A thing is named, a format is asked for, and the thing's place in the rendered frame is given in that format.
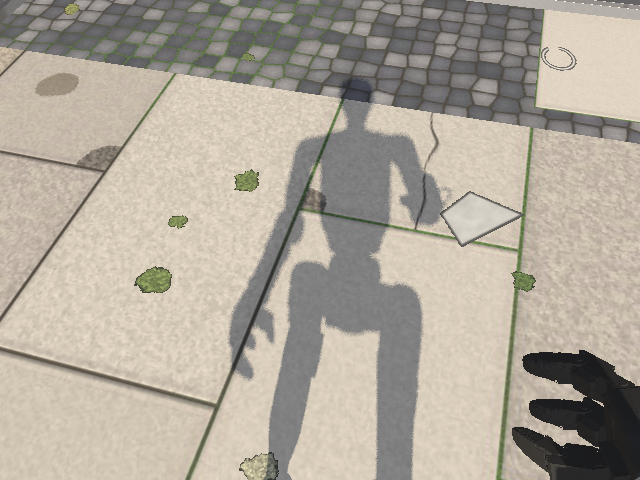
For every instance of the robot right hand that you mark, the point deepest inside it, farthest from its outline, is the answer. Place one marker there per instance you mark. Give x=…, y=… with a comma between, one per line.
x=614, y=428

